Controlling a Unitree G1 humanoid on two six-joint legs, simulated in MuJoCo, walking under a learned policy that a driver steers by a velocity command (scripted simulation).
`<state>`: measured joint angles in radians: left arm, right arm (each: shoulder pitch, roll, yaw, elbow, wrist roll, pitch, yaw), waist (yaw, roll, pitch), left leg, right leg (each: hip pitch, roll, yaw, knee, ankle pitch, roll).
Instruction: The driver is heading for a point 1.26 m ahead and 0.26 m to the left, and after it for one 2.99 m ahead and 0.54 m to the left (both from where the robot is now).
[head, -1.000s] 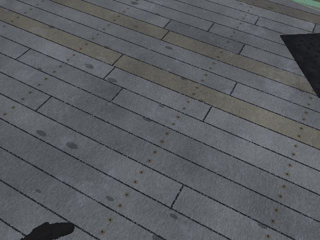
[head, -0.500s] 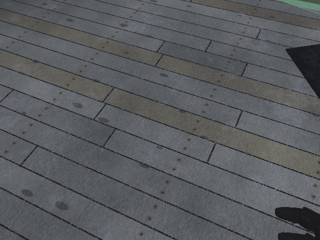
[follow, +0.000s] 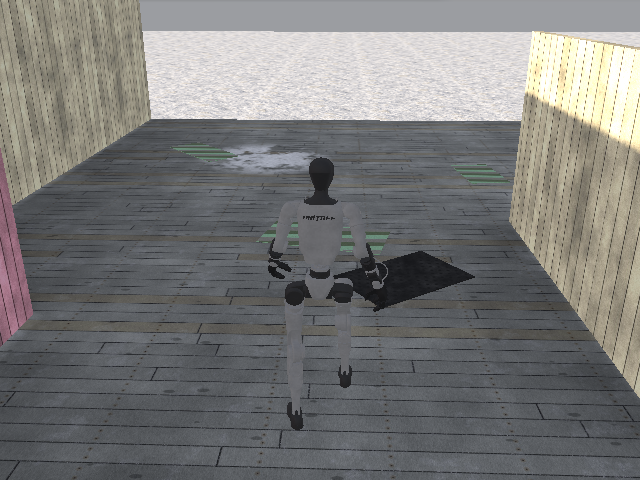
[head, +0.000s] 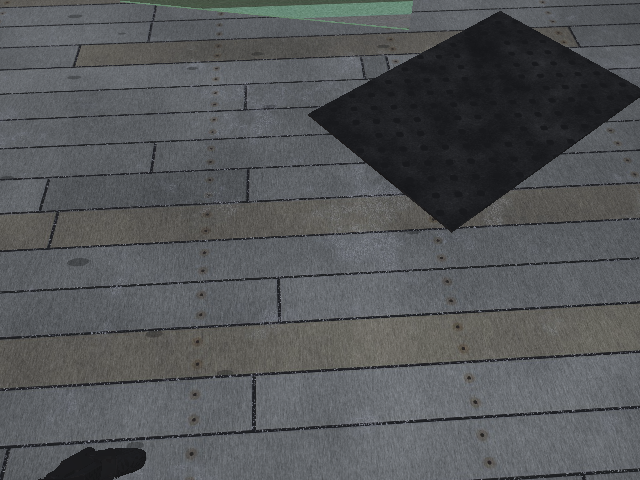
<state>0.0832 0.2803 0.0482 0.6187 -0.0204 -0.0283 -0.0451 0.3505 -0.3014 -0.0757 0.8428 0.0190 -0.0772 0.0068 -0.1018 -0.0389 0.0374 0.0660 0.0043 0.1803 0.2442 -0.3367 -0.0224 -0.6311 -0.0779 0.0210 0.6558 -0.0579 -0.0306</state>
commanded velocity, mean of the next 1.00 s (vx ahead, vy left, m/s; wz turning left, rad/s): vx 0.50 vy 0.00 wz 0.31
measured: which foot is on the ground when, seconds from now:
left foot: down 0.00-0.06, up 0.08-0.60, down 0.62-1.00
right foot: up 0.00-0.04, down 0.06-0.60, up 0.62-1.00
